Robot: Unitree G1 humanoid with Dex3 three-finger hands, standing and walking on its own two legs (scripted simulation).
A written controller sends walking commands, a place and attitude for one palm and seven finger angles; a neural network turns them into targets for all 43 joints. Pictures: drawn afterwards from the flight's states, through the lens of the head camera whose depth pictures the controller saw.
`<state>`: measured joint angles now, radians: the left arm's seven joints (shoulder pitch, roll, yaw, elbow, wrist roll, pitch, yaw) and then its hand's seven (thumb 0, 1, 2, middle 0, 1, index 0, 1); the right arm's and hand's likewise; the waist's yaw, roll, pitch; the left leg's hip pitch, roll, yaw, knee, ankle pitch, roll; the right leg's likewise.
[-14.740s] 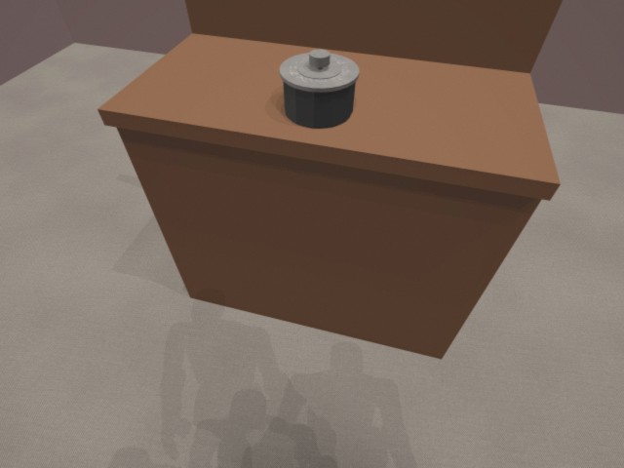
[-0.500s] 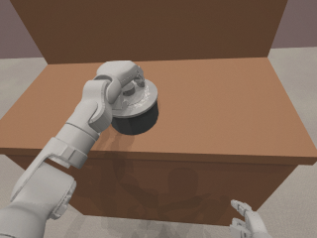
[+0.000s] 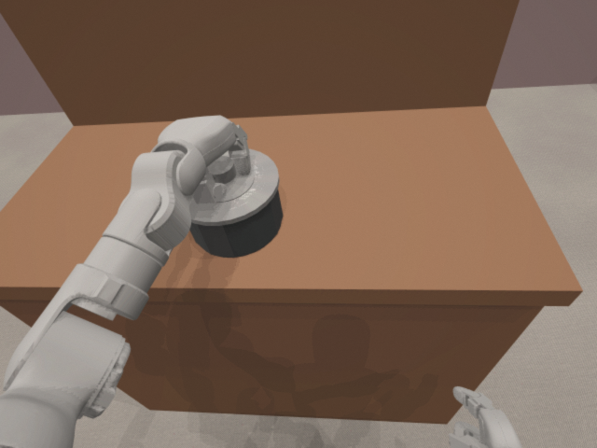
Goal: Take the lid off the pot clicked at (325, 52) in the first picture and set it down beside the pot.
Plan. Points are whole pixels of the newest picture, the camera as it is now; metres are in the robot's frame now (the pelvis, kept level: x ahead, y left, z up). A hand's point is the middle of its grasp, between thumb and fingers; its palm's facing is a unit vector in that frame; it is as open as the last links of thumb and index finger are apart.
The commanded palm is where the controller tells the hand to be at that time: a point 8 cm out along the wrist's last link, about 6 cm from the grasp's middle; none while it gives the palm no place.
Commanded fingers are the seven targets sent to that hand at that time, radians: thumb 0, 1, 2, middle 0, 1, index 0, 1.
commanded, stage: close the fingers and squeeze the knob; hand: left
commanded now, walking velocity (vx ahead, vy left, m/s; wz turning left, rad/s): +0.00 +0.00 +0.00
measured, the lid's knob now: (220, 170) +0.46 +0.12 +0.15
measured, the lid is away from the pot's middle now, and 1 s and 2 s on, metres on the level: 0.00 0.00 0.02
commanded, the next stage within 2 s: lift the lid straight up in 0.70 s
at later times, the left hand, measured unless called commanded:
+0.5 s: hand (210, 180) +0.42 +0.12 +0.17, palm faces -0.22 -0.04 -0.98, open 6.8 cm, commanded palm +0.39 +0.13 +0.23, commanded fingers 0.00 0.57 0.98 -0.85 -0.90 -0.89 -0.92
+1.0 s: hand (209, 177) +0.42 +0.12 +0.17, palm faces -0.22 -0.03 -0.97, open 6.8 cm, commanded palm +0.40 +0.14 +0.25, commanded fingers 0.00 0.67 1.02 -0.92 -0.92 -0.96 -0.94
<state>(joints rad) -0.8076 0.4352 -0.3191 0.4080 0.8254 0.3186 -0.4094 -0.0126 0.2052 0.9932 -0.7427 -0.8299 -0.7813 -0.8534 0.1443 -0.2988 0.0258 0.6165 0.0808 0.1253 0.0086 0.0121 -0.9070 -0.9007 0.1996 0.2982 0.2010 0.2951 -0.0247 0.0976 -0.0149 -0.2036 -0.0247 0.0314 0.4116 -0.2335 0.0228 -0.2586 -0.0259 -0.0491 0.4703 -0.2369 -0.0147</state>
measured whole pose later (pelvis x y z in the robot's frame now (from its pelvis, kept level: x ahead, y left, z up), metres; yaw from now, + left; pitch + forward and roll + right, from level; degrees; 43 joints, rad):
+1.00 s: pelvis +0.00 +0.01 +0.00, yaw +0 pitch +1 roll +1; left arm -0.84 0.42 -0.36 0.43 0.82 0.32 -0.41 0.00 0.27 0.87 -0.73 -0.81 -0.78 -0.84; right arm 0.13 -0.28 0.04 0.62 0.07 0.11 0.01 0.01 -0.91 -0.90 0.20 0.30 0.20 0.30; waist -0.02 0.10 -0.01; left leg -0.20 -0.04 0.03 0.40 -0.23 0.04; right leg -0.25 -0.04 -0.05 0.46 -0.23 0.00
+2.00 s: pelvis -0.01 +0.01 +0.00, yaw +1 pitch +1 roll +1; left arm -1.04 0.48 -0.34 0.43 0.82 0.34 -0.50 0.02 0.27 0.86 -0.74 -0.80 -0.79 -0.85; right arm 0.12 -0.28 0.05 0.63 0.08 0.08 0.00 0.01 -0.91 -0.90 0.20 0.30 0.20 0.30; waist 0.00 0.10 -0.02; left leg -0.20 -0.05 0.03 0.38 -0.21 0.04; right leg -0.25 -0.05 -0.05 0.45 -0.22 0.00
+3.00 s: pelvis -0.01 +0.02 +0.00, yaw +0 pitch +2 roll +1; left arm -1.17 0.51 -0.32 0.44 0.83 0.38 -0.56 0.03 0.26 0.86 -0.74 -0.80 -0.81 -0.85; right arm 0.12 -0.29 0.06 0.62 0.08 0.07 0.00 0.01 -0.91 -0.90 0.20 0.30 0.20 0.30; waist 0.00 0.10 -0.03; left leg -0.20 -0.05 0.04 0.37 -0.20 0.05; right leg -0.26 -0.05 -0.04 0.44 -0.21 0.01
